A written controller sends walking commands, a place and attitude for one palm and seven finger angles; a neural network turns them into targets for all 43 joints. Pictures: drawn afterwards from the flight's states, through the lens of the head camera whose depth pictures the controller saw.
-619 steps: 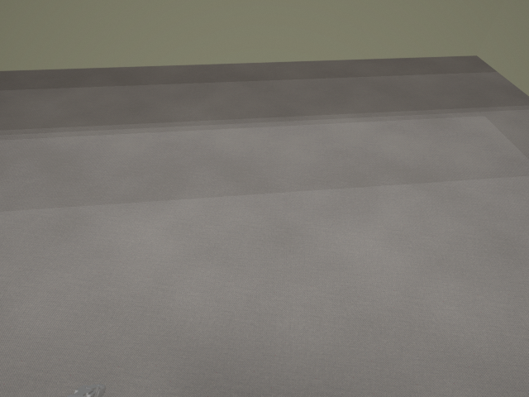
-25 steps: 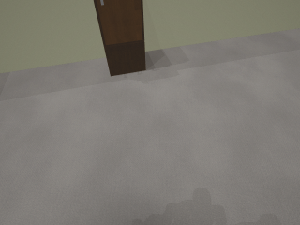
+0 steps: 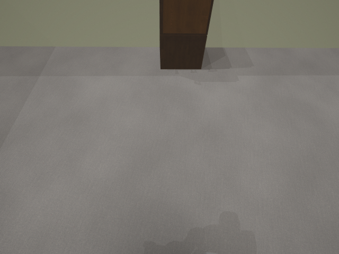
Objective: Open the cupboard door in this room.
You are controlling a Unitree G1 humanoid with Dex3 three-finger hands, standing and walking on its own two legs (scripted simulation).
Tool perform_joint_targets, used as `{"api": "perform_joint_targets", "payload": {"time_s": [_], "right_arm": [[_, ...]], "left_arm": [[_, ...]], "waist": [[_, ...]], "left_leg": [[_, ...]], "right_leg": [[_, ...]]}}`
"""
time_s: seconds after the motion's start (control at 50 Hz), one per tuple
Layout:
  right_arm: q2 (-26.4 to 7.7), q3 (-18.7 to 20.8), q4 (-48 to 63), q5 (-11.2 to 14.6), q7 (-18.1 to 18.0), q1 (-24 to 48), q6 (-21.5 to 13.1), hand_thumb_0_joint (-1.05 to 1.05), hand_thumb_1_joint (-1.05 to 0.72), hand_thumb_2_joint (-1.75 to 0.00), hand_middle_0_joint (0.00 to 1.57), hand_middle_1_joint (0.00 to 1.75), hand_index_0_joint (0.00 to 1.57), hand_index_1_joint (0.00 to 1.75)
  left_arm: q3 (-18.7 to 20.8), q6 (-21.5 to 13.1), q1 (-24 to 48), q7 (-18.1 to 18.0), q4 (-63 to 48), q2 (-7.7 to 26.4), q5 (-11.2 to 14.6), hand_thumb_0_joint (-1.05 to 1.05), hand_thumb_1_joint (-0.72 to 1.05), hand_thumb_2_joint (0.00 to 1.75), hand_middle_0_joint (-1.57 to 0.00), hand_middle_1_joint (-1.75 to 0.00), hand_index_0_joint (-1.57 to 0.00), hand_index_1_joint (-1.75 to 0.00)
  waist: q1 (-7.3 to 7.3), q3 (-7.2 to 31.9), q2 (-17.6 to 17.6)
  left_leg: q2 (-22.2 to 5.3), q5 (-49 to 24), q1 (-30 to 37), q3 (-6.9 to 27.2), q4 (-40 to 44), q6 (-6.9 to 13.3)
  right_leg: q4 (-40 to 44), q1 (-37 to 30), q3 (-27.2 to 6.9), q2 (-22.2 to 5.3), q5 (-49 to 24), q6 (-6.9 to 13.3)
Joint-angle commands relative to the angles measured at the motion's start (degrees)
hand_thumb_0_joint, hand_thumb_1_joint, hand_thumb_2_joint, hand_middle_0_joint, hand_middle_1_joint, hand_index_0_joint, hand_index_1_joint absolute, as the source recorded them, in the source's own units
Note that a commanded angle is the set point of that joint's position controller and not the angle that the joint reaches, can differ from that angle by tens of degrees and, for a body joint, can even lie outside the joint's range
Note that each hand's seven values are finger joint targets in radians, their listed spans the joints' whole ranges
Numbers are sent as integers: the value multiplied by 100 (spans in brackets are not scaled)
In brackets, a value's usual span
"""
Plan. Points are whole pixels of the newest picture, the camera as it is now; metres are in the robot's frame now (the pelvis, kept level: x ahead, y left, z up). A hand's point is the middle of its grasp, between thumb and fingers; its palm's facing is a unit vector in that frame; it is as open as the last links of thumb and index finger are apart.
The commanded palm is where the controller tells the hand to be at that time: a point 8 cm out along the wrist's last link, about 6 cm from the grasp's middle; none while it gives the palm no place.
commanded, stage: turn or walk to find it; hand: left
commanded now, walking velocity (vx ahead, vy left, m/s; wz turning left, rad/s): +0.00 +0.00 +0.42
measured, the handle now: out of the picture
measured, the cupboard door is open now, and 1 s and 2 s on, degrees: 0 0 0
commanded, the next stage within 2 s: stand and wait in 0.04 s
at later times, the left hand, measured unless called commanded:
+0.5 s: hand out of the picture -0.02 +0.16 -0.17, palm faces +0.16 -0.96 -0.23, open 7.3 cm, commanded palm none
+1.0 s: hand out of the picture -0.05 +0.14 -0.15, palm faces +0.32 -0.90 -0.29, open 7.3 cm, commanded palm none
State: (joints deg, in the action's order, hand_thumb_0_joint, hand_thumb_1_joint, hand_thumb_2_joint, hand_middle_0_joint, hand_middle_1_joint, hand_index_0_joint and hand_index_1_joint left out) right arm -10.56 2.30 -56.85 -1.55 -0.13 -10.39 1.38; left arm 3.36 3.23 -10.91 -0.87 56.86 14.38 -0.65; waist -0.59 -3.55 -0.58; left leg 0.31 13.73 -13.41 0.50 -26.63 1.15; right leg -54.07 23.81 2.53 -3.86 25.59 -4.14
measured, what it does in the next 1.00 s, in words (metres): steps on the spot, turning left: right foot, then left foot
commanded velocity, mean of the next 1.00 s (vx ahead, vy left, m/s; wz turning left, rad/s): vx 0.00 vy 0.00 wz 0.22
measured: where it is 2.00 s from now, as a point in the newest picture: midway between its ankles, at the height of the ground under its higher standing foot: outside the picture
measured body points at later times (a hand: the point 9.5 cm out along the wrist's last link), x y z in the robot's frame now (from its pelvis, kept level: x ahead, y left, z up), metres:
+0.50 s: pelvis -0.02 -0.03 +0.00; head +0.01 -0.03 +0.44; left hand -0.03 +0.21 -0.16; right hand +0.06 -0.27 -0.16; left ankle -0.07 +0.10 -0.73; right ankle -0.01 -0.13 -0.74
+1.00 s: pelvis -0.05 -0.07 +0.00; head -0.03 -0.10 +0.45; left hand -0.07 +0.18 -0.13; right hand +0.08 -0.30 -0.17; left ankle -0.12 +0.07 -0.67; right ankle -0.02 -0.16 -0.74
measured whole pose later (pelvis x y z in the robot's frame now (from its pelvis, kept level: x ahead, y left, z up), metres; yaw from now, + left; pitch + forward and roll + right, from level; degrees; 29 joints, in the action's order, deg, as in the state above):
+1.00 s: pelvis -0.05 -0.07 +0.00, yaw +17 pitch -1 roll +2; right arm -14.7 4.5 -57.9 -1.3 0.4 -10.5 4.0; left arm 1.4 0.5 -12.0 -1.2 55.5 9.8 -1.2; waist -0.4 -3.1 2.6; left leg 0.5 23.4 -24.8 2.1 -59.9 -1.5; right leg -30.7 13.2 7.1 -3.9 16.3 1.8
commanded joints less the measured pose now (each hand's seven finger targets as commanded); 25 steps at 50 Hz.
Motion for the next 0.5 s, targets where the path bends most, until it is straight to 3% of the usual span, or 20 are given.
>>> {"api": "perform_joint_targets", "payload": {"time_s": [0.0,0.04,0.08,0.1,0.12,0.14,0.16,0.18,0.2,0.24,0.28,0.32,0.38,0.42,0.44,0.46,0.48], "right_arm": [[-1223,342,332,8,-85,-239,-63,0,-90,-90,20,30,20,30],[-1206,347,369,5,-71,-155,-49,0,-90,-90,20,30,20,30],[-1088,324,377,55,-61,-50,-54,0,-90,-90,20,30,20,30],[-883,293,349,98,-37,-103,-73,0,-90,-90,20,30,20,30],[-522,201,431,131,-15,-156,-92,0,-90,-90,20,30,20,30],[-556,209,547,109,-35,68,-8,0,-90,-90,20,30,20,30],[-709,254,512,57,-47,112,102,0,-90,-90,20,30,20,30],[-714,260,386,54,-33,98,113,0,-90,-90,20,30,20,30],[-654,248,260,53,-14,-63,101,0,-90,-90,20,30,20,30],[-531,207,82,66,-1,-298,98,0,-90,-90,20,30,20,30],[-511,172,66,83,-12,-203,73,0,-90,-90,20,30,20,30],[-425,130,51,98,-29,-56,31,0,-90,-90,20,30,20,30],[-425,86,35,121,-54,77,-6,0,-90,-90,20,30,20,30],[-406,65,-23,129,-65,-8,-32,0,-90,-90,20,30,20,30],[-409,57,-72,123,-68,-137,-52,0,-90,-90,20,30,20,30],[-470,59,-154,121,-62,-296,-83,0,-90,-90,20,30,20,30],[-644,89,-165,106,-56,-346,-124,0,-90,-90,20,30,20,30]], "left_arm": [[9,-201,146,-23,-530,208,24,0,90,90,-20,-30,-20,-30],[10,-233,-76,-39,-502,209,41,0,90,90,-20,-30,-20,-30],[2,-304,-481,-62,-325,253,26,0,90,90,-20,-30,-20,-30],[20,-359,-585,-89,-273,455,-7,0,90,90,-20,-30,-20,-30],[80,-404,-607,-133,-255,859,-73,0,90,90,-20,-30,-20,-30],[119,-395,-527,-113,-347,1086,-67,0,90,90,-20,-30,-20,-30],[125,-390,-402,-115,-402,995,-47,0,90,90,-20,-30,-20,-30],[69,-374,-184,-104,-400,811,-50,0,90,90,-20,-30,-20,-30],[41,-365,1,-116,-409,661,-53,0,90,90,-20,-30,-20,-30],[-6,-400,66,-93,-414,564,-55,0,90,90,-20,-30,-20,-30],[-22,-429,-183,-86,-298,529,-65,0,90,90,-20,-30,-20,-30],[-13,-432,-391,-85,-153,583,-80,0,90,90,-20,-30,-20,-30],[59,-406,-640,-98,13,725,-68,0,90,90,-20,-30,-20,-30],[80,-385,-607,-114,74,748,-56,0,90,90,-20,-30,-20,-30],[95,-372,-521,-126,87,743,-41,0,90,90,-20,-30,-20,-30],[90,-347,-446,-128,76,721,-9,0,90,90,-20,-30,-20,-30],[75,-309,-453,-111,36,587,28,0,90,90,-20,-30,-20,-30]], "waist": [[230,618,948],[123,710,987],[-76,815,794],[-110,850,331],[-94,763,-896],[-198,451,-1487],[-191,209,-1604],[-74,-85,-1171],[72,-115,-801],[143,63,-742],[17,189,-908],[-95,213,-861],[-222,441,-862],[-158,511,-898],[-60,554,-867],[28,636,-728],[53,689,-202]], "left_leg": [[-1372,-2900,809,1464,467,879],[-1278,-2924,614,1503,334,799],[-996,-2179,142,1293,40,495],[-714,-1449,-379,1072,-290,215],[-106,49,-1258,387,-1047,-129],[133,1754,-1354,252,-1870,-247],[-48,1841,-1232,513,-2516,-193],[-60,1577,-1240,479,-2934,-169],[-104,1377,-1203,376,-3082,-185],[-117,1063,-1035,172,-3039,-270],[-159,1083,-880,38,-2600,-325],[-176,1196,-765,-98,-2003,-353],[-133,1164,-636,-223,-1324,-364],[-119,868,-370,-273,-751,-354],[-155,517,-101,-285,-288,-341],[-199,-49,344,-273,287,-300],[-522,-754,817,105,538,-160]], "right_leg": [[919,30,-15,100,104,-17],[1614,-471,65,204,-209,22],[2845,-1413,147,170,-1275,58],[3342,-2044,-214,-196,-1736,162],[3538,-2458,-1417,-1346,-2119,574],[3889,-1679,-2019,-2110,-2084,1203],[4085,-993,-2088,-2032,-1495,1396],[4091,-741,-1859,-1771,-1363,1397],[3927,-783,-1512,-1564,-1764,1339],[3674,-1035,-812,-1198,-2501,1174],[3617,-1239,-744,-1147,-2898,1203],[3533,-1484,-773,-1144,-3285,1254],[3281,-1925,-799,-1286,-3910,1335],[3110,-1925,-705,-1285,-3927,1220],[2972,-1840,-622,-1269,-3765,1099],[2765,-1614,-485,-1186,-3431,895],[2448,-1141,-186,-911,-2761,630]]}}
